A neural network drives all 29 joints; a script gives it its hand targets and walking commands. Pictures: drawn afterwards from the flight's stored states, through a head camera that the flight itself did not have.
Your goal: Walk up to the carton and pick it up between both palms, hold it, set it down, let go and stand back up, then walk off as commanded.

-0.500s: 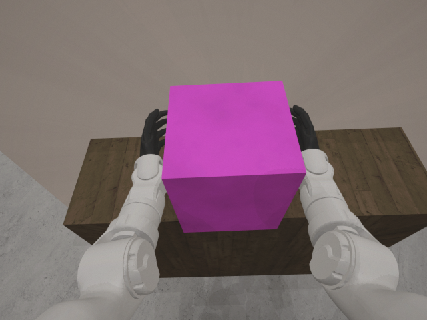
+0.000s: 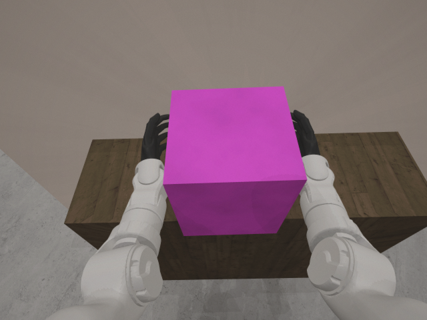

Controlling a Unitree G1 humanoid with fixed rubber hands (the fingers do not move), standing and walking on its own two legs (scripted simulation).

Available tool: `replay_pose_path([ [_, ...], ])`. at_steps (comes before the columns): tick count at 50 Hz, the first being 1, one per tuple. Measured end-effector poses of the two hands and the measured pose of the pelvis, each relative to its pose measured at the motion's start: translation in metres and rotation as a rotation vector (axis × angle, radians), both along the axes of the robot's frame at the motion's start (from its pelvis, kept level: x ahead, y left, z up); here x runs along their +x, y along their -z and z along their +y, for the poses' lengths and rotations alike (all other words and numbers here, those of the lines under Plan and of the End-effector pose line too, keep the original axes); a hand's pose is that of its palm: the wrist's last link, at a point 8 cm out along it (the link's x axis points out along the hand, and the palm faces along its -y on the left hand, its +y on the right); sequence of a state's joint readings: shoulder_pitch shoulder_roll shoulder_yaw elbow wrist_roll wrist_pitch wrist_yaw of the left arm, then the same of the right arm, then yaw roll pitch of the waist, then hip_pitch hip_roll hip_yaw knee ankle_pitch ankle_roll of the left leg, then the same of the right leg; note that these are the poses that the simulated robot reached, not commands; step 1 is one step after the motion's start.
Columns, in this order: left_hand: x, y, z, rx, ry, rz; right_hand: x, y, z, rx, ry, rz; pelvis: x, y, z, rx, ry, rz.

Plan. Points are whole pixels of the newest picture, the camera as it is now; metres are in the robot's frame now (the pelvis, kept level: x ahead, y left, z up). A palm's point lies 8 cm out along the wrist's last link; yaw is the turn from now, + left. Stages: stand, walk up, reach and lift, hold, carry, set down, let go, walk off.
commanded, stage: reach and lift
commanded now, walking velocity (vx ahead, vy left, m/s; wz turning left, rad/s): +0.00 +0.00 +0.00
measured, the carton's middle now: (228, 168) +0.41 -0.01 +0.02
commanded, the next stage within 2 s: none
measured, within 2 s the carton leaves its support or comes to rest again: leaves its support in 0.02 s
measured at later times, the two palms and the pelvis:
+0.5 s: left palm (144, 157) +0.40 +0.14 +0.08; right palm (308, 149) +0.40 -0.16 +0.09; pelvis -0.01 +0.00 +0.00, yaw +0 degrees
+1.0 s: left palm (130, 147) +0.38 +0.15 +0.14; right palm (314, 142) +0.38 -0.15 +0.14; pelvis -0.02 +0.00 +0.00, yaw +0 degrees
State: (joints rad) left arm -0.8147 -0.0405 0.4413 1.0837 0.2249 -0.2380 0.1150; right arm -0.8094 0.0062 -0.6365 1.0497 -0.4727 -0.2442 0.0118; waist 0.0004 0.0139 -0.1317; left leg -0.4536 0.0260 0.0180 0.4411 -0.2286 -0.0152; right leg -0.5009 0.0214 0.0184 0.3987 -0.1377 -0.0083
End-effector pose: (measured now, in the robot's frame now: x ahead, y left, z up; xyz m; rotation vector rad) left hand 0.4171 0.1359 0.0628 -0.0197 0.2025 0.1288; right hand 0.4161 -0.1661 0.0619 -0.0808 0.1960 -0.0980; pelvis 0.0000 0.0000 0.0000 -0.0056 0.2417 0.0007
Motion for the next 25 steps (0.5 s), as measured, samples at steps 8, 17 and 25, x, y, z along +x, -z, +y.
replay_pose_path([
  [8,-0.006,-0.011,0.002,-0.014,-0.007,-0.046,-0.004,-0.017,0.003,-0.026,-0.008,-0.050,-0.003,0.000,0.000,0.000,0.000,-0.007],
  [17,-0.016,-0.013,0.004,-0.016,-0.008,-0.023,-0.014,-0.019,0.004,-0.024,-0.007,-0.031,-0.011,0.000,0.000,0.000,0.000,-0.022],
  [25,-0.022,-0.022,0.008,0.001,-0.014,-0.025,-0.017,-0.028,0.008,-0.004,-0.009,-0.039,-0.013,-0.001,0.000,0.000,-0.001,-0.036],
])
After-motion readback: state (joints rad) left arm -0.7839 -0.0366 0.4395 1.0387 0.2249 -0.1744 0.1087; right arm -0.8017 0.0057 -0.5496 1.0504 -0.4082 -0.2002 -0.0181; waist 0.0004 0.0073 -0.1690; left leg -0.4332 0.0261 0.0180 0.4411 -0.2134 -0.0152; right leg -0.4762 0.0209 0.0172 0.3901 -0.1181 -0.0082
